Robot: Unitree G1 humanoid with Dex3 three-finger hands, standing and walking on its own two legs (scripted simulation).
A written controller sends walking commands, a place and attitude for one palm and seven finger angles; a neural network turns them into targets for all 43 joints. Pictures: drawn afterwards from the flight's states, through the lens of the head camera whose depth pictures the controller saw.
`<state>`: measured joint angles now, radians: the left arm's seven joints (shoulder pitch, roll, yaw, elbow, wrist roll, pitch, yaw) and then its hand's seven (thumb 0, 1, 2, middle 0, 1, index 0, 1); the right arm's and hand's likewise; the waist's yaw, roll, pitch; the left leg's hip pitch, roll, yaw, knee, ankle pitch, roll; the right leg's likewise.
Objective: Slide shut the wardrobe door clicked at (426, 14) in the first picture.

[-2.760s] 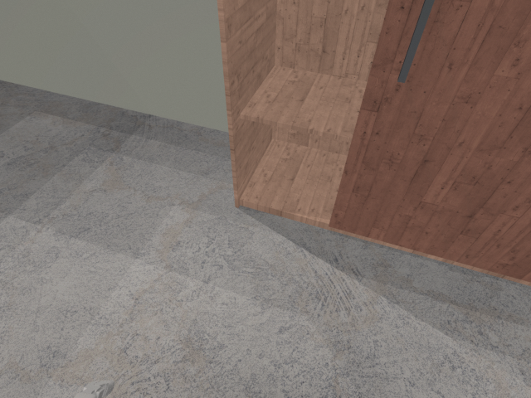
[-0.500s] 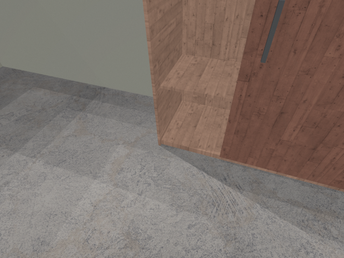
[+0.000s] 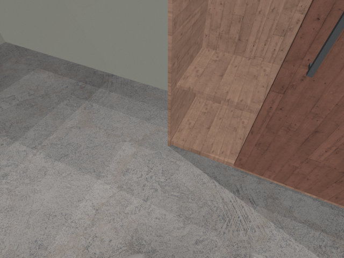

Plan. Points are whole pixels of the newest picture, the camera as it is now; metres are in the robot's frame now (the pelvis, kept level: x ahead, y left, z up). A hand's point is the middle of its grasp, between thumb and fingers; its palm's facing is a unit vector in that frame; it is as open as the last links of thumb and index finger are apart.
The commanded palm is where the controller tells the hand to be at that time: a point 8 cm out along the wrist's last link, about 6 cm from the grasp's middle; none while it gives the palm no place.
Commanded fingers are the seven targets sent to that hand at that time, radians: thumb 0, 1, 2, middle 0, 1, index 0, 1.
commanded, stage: turn to face it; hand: right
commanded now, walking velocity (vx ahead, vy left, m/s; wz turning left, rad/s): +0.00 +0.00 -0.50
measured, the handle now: (328, 40) +0.73 -0.39 +0.17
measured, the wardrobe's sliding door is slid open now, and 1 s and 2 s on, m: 0.45 0.45 0.45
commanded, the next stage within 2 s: take the last steps up to it in 0.46 s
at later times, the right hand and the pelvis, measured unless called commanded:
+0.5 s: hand out of the picture +0.01 -0.27 -0.17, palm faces +0.26 +0.94 -0.21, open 7.4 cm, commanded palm none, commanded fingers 0.00 -0.90 -0.90 0.20 0.30 0.20 0.30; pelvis +0.04 -0.07 +0.02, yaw -12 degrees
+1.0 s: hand out of the picture +0.05 -0.20 -0.15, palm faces +0.35 +0.91 -0.22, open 7.3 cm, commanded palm none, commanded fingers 0.00 -0.90 -0.90 0.20 0.30 0.20 0.30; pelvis +0.08 -0.03 +0.02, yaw -17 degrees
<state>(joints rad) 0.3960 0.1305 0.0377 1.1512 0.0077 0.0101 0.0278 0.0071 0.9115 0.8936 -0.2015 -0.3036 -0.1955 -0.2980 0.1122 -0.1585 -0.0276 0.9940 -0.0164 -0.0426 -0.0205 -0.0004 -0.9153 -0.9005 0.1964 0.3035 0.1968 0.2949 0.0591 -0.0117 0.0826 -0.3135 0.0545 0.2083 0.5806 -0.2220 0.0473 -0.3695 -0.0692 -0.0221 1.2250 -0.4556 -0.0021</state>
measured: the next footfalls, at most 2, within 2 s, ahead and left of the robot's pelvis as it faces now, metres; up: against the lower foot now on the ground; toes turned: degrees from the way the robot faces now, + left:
right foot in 0.26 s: +0.09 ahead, -0.13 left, +0.00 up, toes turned -16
left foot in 0.90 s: +0.12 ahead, +0.06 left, +0.00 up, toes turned -12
